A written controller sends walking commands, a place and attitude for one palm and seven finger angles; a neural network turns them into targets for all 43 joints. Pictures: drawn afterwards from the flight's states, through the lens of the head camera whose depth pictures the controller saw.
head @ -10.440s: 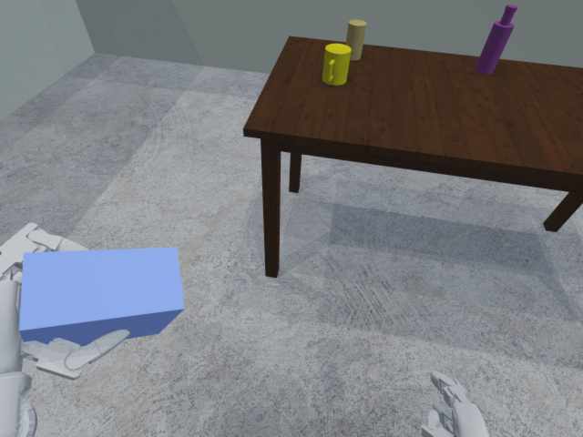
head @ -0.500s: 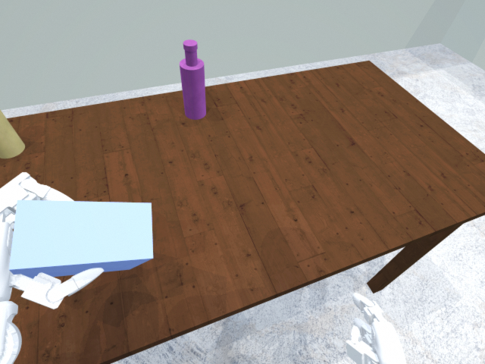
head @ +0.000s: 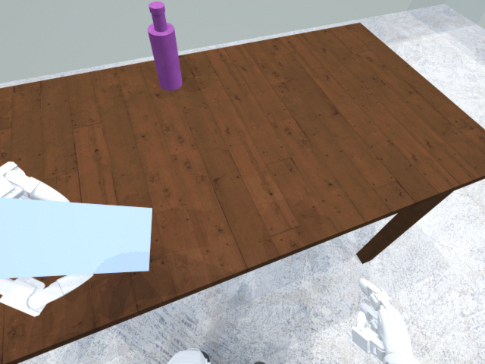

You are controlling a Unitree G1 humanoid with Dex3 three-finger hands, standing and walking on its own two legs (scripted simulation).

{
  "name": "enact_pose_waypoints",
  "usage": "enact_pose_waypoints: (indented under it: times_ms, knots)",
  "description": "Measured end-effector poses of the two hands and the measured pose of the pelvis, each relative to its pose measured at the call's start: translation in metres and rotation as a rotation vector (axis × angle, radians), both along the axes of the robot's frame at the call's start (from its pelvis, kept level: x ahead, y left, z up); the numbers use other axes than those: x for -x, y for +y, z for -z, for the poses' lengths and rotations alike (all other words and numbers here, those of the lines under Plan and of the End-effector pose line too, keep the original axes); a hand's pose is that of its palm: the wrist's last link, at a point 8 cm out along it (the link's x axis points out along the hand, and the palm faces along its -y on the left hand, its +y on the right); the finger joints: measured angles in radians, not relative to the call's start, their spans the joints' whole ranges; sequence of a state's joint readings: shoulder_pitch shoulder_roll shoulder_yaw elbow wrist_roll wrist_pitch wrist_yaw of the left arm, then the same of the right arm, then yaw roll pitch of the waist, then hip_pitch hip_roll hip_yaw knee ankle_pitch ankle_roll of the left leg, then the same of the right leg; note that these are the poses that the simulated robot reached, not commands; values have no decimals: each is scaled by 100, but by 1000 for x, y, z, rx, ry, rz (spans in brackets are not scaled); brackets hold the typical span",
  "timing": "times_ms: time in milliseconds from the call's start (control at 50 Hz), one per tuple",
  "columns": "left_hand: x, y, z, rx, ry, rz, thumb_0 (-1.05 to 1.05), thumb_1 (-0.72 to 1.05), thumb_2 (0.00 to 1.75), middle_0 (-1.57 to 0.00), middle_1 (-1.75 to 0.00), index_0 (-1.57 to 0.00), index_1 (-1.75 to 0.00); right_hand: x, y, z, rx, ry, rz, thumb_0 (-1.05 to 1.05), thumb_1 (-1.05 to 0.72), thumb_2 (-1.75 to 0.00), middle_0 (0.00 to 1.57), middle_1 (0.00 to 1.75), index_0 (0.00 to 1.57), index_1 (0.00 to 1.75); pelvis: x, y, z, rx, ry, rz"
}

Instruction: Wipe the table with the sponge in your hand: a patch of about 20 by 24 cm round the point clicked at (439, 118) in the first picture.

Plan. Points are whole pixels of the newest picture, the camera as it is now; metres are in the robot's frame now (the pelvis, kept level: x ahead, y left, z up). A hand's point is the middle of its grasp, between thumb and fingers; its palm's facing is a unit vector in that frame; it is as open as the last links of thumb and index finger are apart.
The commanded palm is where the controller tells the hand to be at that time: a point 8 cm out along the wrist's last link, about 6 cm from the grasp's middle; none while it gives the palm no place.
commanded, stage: shuffle to correct the standing spot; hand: left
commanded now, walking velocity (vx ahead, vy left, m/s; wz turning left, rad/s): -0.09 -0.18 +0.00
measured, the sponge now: (96, 241) +0.23 +0.20 +0.14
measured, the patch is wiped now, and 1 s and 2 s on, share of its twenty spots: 0.00 0.00 0.00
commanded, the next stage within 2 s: come to a stop and stand still in 0.60 s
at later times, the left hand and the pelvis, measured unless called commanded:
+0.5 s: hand (62, 250) +0.21 +0.22 +0.16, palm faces +0.31 -0.85 -0.43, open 10.5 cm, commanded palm +0.16 +0.26 +0.18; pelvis -0.01 -0.02 -0.01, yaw -1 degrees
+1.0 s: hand (26, 259) +0.20 +0.25 +0.17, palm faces +0.42 -0.81 -0.40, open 10.5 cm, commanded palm +0.14 +0.25 +0.18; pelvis -0.03 -0.03 +0.00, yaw -1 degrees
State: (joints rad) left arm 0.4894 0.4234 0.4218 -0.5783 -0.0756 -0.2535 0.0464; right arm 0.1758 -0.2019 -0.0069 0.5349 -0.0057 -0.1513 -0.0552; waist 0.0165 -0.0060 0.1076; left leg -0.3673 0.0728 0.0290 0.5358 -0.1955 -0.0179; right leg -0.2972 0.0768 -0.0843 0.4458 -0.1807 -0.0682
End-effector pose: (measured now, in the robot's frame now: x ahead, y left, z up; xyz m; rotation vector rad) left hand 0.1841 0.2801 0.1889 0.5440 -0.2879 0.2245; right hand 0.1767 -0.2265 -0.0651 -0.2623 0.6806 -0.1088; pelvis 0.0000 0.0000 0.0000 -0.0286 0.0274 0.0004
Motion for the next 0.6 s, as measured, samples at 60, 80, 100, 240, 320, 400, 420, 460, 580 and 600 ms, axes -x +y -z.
enact_pose_waypoints:
  times_ms: [60,80,100,240,320,400,420,460,580,600]
  knots:
    - [7,-6,0,-8,1,10,-1,-53,100,-68,-134,-71,-134,10,-10,4,6,4,19,1,-91,-90,20,30,20,30,6,-4,2,0,4,1]
    - [9,-7,0,-6,2,8,-1,-53,100,-68,-134,-71,-134,14,-13,5,7,8,28,1,-91,-90,20,30,20,30,7,-5,3,-2,5,4]
    - [11,-8,1,1,4,5,-1,-53,100,-68,-134,-71,-134,18,-15,6,10,14,36,1,-91,-90,20,30,20,30,8,-5,3,-4,6,7]
    - [15,-4,9,61,1,-24,-1,-53,100,-68,-134,-71,-134,45,-22,8,29,46,83,2,-91,-90,20,30,20,30,11,-4,4,-8,-16,16]
    - [12,-2,9,54,-6,-44,-1,-53,100,-68,-134,-71,-134,50,-18,8,9,49,80,2,-91,-90,20,30,20,30,12,-7,3,-9,-22,16]
    - [10,-9,7,34,-10,-44,-1,-53,100,-68,-134,-71,-134,47,-15,11,-25,40,51,2,-91,-90,20,30,20,30,13,-13,5,-9,-31,12]
    - [10,-11,7,33,-8,-40,-1,-53,100,-68,-134,-71,-134,45,-14,12,-32,39,44,2,-91,-90,20,30,20,30,12,-14,5,-8,-31,11]
    - [10,-17,8,39,-3,-33,-1,-53,100,-68,-134,-71,-134,42,-15,13,-41,38,36,2,-90,-90,20,30,20,30,11,-17,6,-8,-26,11]
    - [5,-23,12,93,2,-23,-1,-53,100,-68,-134,-71,-134,33,-23,12,-12,44,43,2,-90,-90,20,30,20,30,0,-17,6,-8,-10,12]
    - [4,-21,12,94,-2,-23,-1,-53,100,-68,-134,-71,-134,31,-23,11,-3,47,46,2,-90,-90,20,30,20,30,0,-17,6,-11,-9,6]
